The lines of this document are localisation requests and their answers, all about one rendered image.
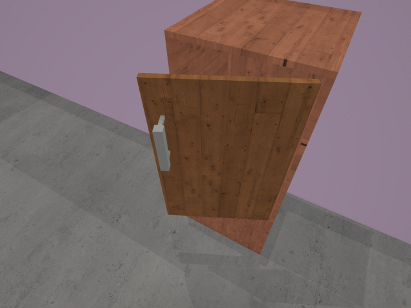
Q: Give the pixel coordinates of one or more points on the handle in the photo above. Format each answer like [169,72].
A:
[161,146]

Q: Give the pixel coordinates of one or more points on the cupboard door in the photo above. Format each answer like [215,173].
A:
[231,139]

